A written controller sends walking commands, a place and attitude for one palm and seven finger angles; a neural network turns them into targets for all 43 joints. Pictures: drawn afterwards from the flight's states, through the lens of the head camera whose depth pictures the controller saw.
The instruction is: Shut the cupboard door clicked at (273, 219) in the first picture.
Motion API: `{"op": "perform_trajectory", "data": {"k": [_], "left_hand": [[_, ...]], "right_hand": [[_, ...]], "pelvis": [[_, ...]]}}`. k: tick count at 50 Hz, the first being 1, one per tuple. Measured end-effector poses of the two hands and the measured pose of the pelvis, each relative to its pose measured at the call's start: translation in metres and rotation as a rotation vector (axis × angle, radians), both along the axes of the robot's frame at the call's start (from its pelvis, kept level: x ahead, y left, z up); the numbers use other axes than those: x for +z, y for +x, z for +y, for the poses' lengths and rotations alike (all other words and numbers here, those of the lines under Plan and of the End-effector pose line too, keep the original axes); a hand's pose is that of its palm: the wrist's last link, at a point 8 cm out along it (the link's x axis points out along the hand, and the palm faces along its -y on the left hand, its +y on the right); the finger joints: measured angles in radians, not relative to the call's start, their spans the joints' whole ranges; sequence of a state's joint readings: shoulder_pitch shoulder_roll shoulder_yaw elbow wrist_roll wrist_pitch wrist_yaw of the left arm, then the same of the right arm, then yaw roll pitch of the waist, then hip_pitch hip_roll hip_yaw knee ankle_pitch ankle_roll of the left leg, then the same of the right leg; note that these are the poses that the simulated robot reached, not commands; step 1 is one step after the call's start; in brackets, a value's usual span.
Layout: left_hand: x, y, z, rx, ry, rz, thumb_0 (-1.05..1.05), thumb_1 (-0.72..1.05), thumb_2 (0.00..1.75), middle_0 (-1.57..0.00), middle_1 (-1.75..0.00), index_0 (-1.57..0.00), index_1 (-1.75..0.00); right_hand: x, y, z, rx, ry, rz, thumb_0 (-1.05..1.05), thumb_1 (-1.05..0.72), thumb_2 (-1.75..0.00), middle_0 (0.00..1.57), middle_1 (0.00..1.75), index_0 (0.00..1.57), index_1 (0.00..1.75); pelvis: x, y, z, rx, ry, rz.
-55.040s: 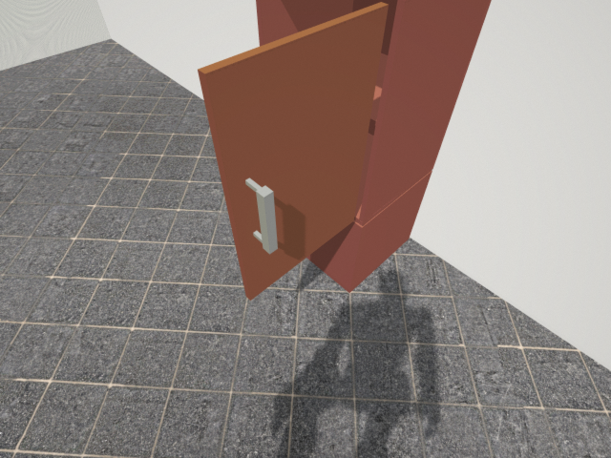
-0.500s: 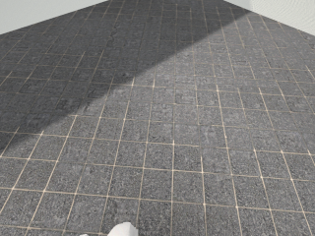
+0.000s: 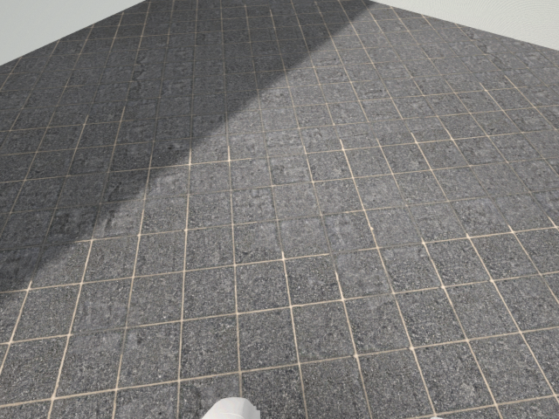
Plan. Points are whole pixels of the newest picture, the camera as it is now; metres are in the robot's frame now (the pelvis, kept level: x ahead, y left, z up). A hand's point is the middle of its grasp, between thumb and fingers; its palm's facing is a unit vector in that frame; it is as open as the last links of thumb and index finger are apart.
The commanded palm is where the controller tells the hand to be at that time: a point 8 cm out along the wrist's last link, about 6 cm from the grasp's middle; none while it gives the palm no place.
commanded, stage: turn to face it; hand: left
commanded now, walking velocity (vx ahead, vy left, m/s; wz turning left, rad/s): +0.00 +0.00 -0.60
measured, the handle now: out of the picture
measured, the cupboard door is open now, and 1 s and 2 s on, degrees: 27 27 27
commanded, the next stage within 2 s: none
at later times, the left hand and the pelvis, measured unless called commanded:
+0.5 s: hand (197, 354) +0.22 +0.17 -0.13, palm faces -0.35 -0.91 -0.24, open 7.4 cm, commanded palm none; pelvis +0.00 +0.03 +0.01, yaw -20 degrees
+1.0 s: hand (196, 377) +0.19 +0.17 -0.17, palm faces -0.55 -0.82 -0.17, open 7.4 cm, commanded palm none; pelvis +0.01 +0.05 +0.01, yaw -36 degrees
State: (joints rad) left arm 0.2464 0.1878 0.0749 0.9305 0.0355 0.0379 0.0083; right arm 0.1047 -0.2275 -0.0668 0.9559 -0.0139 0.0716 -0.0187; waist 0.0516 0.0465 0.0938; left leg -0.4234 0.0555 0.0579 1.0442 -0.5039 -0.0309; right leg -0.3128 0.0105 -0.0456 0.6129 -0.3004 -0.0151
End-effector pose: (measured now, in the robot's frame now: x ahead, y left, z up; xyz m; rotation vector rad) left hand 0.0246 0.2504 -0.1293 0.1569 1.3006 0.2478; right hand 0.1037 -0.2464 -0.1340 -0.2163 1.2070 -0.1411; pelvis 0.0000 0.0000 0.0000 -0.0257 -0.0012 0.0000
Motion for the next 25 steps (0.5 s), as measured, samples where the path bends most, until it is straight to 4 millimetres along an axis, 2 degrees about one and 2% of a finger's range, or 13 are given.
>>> {"op": "perform_trajectory", "data": {"k": [5,8,10,14,19,25], "left_hand": [[0.000,0.034,0.014,-0.103,-0.010,-0.005,0.01,0.91,0.90,-0.20,-0.30,-0.20,-0.30],[-0.009,0.059,0.027,-0.155,-0.025,-0.021,0.01,0.90,0.90,-0.20,-0.30,-0.20,-0.30],[-0.010,0.079,0.032,-0.194,-0.031,-0.032,0.01,0.91,0.90,-0.20,-0.30,-0.20,-0.30],[0.002,0.121,0.033,-0.271,-0.039,-0.086,0.01,0.91,0.90,-0.20,-0.30,-0.19,-0.30],[0.017,0.166,0.016,-0.375,-0.048,-0.153,0.01,0.91,0.90,-0.20,-0.30,-0.19,-0.30],[0.026,0.203,-0.029,-0.515,-0.045,-0.208,0.01,0.91,0.90,-0.20,-0.30,-0.19,-0.30]], "right_hand": [[0.021,-0.017,-0.006,-0.074,-0.051,-0.024,0.00,-0.90,-0.90,0.20,0.30,0.20,0.30],[0.026,-0.031,-0.003,-0.114,-0.088,-0.051,0.00,-0.90,-0.90,0.20,0.30,0.20,0.30],[0.030,-0.045,0.002,-0.135,-0.105,-0.045,0.00,-0.90,-0.90,0.20,0.30,0.20,0.30],[0.039,-0.080,0.013,-0.184,-0.111,0.012,0.00,-0.90,-0.90,0.20,0.30,0.20,0.30],[0.040,-0.122,0.022,-0.278,-0.087,0.072,0.00,-0.90,-0.90,0.20,0.30,0.20,0.30],[0.022,-0.167,0.021,-0.405,-0.033,0.109,0.00,-0.90,-0.90,0.20,0.30,0.20,0.30]], "pelvis": [[0.007,0.003,0.012,-0.067,0.017,0.019],[0.002,0.006,0.025,-0.110,0.008,0.027],[0.003,0.006,0.031,-0.137,0.010,0.020],[0.013,0.007,0.036,-0.186,-0.012,0.010],[0.019,0.007,0.037,-0.255,-0.033,0.005],[0.013,0.004,0.025,-0.343,-0.021,0.003]]}}
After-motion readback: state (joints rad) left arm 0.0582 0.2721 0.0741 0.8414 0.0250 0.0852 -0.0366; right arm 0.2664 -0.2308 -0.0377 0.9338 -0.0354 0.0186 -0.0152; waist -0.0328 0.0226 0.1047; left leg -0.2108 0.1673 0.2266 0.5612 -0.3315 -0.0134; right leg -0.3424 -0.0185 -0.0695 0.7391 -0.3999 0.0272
